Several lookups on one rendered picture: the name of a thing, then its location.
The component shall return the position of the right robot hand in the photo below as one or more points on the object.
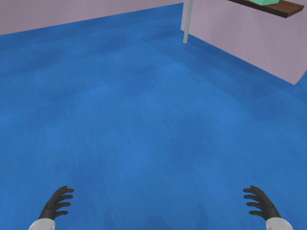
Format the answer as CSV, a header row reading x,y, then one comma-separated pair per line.
x,y
265,205

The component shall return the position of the table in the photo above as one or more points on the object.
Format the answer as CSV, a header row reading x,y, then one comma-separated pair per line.
x,y
283,9

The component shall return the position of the left robot forearm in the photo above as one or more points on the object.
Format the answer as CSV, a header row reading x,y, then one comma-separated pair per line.
x,y
43,224

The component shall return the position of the left robot hand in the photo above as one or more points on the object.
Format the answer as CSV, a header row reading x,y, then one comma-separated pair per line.
x,y
50,209

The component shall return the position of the right robot forearm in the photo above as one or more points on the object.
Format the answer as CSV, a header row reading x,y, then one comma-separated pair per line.
x,y
278,224

